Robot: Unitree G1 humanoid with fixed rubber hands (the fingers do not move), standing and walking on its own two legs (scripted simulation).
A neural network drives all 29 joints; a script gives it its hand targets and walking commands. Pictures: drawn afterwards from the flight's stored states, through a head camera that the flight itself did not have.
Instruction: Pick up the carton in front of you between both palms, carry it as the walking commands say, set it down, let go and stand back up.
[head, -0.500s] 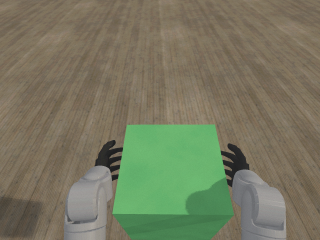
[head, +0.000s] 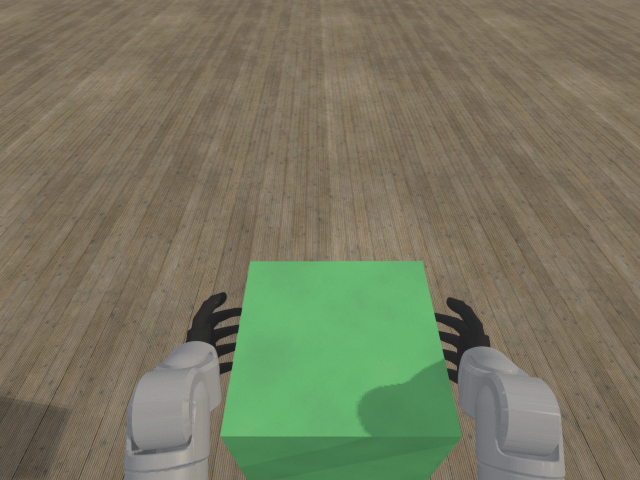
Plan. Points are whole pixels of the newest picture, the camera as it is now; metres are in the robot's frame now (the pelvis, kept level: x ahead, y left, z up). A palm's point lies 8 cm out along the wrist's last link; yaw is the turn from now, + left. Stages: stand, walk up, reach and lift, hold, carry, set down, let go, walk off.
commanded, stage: carry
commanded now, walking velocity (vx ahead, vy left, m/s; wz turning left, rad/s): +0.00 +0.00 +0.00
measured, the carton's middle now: (336, 384) +0.28 +0.00 +0.00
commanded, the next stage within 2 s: hold in 1.92 s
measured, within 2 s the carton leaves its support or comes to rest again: neither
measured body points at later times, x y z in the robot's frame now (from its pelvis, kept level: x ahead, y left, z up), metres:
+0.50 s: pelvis -0.03 +0.01 -0.01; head -0.05 +0.01 +0.44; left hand +0.24 +0.16 +0.04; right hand +0.24 -0.14 +0.03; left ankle -0.11 +0.11 -0.74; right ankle -0.02 -0.11 -0.74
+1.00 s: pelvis -0.08 +0.01 -0.01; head -0.09 +0.01 +0.44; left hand +0.22 +0.16 +0.03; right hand +0.22 -0.14 +0.02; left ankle -0.11 +0.11 -0.74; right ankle -0.02 -0.11 -0.74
